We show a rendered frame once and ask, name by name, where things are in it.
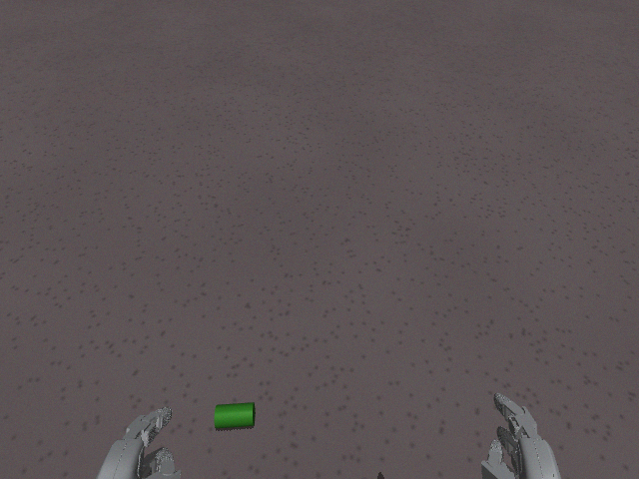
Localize can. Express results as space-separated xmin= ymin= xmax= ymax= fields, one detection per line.
xmin=215 ymin=402 xmax=255 ymax=428

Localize right robot hand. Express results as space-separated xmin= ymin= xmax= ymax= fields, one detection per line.
xmin=481 ymin=393 xmax=561 ymax=479

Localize left robot hand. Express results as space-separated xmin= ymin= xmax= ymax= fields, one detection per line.
xmin=96 ymin=407 xmax=181 ymax=479

